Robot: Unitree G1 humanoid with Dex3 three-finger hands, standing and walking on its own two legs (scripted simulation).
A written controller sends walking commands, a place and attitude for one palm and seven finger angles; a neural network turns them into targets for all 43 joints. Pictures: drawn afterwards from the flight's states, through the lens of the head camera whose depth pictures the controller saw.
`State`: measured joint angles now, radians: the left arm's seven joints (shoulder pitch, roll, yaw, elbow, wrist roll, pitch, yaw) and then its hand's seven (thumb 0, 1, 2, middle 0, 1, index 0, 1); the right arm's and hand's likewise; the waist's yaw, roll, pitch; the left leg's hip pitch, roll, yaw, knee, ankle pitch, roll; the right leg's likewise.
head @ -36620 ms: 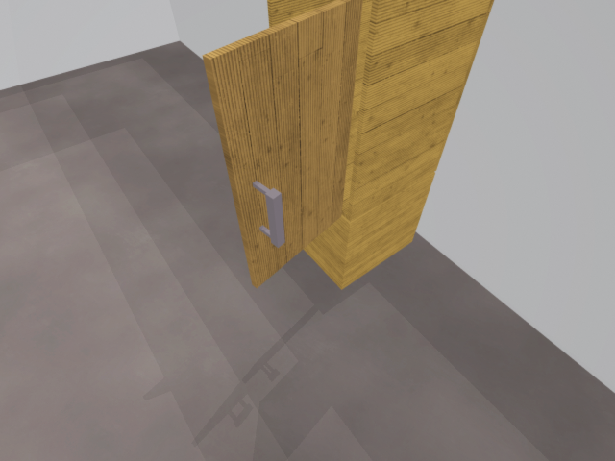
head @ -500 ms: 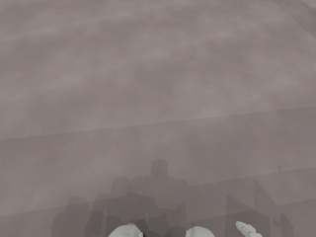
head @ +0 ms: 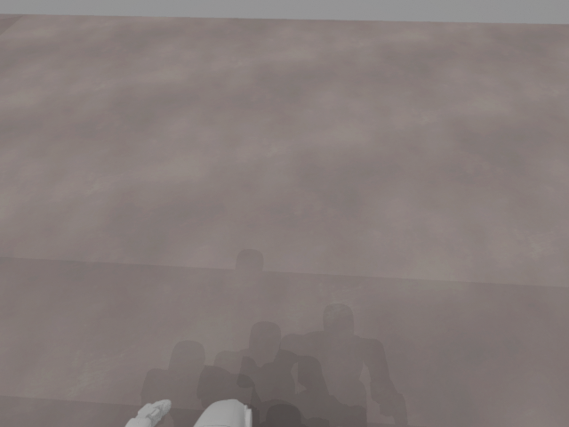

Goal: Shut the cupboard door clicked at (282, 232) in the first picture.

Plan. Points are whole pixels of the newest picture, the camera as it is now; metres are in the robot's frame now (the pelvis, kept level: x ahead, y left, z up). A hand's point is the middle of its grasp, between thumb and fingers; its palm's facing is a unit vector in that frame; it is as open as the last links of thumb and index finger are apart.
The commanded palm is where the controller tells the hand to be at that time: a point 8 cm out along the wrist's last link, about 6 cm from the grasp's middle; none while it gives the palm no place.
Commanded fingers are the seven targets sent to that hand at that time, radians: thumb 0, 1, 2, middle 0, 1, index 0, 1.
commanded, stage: walk to a spot facing it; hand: left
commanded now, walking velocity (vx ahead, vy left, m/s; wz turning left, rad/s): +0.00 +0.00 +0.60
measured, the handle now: out of the picture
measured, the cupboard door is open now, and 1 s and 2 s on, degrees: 65 65 65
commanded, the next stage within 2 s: turn to face it in 0.04 s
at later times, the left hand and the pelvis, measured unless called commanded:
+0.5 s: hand out of the picture +0.07 +0.23 -0.18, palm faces +0.11 -0.98 -0.18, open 7.4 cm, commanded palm none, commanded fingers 0.00 0.90 0.90 -0.20 -0.30 -0.20 -0.30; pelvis +0.09 +0.04 +0.00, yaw +1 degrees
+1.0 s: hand (173, 349) +0.27 +0.21 -0.16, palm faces -0.25 -0.93 -0.26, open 7.4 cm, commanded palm none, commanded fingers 0.00 0.90 0.90 -0.20 -0.30 -0.20 -0.30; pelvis +0.13 +0.03 +0.00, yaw -17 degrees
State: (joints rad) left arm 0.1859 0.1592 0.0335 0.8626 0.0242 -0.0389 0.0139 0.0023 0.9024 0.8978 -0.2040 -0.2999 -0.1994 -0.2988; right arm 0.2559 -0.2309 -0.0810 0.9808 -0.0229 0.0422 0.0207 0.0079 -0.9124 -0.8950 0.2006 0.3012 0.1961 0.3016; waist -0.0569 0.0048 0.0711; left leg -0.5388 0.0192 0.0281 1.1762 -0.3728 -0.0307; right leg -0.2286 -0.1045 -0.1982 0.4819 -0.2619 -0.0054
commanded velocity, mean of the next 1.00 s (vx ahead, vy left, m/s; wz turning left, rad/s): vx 0.00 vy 0.00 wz -0.47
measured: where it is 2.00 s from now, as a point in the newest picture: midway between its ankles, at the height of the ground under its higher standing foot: outside the picture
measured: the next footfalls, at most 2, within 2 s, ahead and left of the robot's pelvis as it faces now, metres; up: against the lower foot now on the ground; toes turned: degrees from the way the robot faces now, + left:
left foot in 0.22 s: +0.14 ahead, +0.12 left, +0.00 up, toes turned +13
right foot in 0.66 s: +0.13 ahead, -0.09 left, +0.00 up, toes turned -12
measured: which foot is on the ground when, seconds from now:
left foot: up 0.00-0.20, down 0.22-0.68, up 0.70-1.00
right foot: down 0.00-0.22, up 0.24-0.64, down 0.66-1.00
